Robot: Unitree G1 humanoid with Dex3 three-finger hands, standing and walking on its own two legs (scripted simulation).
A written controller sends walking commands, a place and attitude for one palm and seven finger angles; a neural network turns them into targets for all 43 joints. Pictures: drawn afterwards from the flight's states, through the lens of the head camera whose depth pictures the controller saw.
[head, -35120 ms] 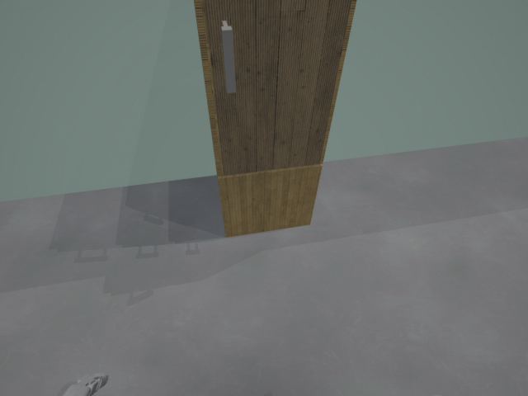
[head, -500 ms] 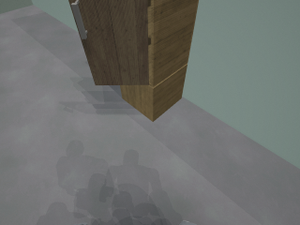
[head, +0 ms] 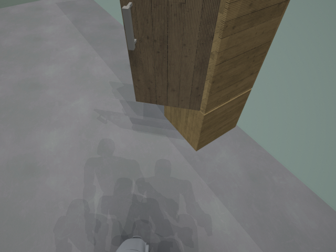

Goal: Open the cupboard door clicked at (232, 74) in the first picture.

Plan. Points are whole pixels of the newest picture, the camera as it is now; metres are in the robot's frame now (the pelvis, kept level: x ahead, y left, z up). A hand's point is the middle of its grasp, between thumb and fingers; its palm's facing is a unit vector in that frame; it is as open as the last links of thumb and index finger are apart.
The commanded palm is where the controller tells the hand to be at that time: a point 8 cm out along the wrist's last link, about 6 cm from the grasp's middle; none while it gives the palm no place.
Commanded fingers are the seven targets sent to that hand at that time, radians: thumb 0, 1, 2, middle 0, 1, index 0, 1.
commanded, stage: take the last steps up to it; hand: left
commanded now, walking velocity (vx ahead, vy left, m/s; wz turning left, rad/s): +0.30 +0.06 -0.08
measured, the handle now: (130, 26) +0.86 +0.24 +0.09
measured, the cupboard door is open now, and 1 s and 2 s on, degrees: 44 44 44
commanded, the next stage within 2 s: come to a stop and stand still in 0.52 s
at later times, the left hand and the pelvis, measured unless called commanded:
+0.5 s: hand (107, 191) +0.30 +0.23 -0.16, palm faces -0.08 -0.98 -0.21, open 7.3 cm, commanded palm none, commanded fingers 0.00 0.90 0.90 -0.20 -0.30 -0.20 -0.30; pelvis +0.17 +0.05 +0.00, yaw -4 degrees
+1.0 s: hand (108, 189) +0.32 +0.24 -0.20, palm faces +0.00 -0.98 -0.19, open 7.3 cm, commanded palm none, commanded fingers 0.00 0.90 0.90 -0.20 -0.30 -0.20 -0.30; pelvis +0.27 +0.06 -0.01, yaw -4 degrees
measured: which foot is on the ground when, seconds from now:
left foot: up 0.00-0.04, down 0.06-0.60, up 0.62-0.90, down 0.92-1.00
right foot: down 0.00-0.08, up 0.10-0.56, down 0.58-0.94, up 0.96-1.00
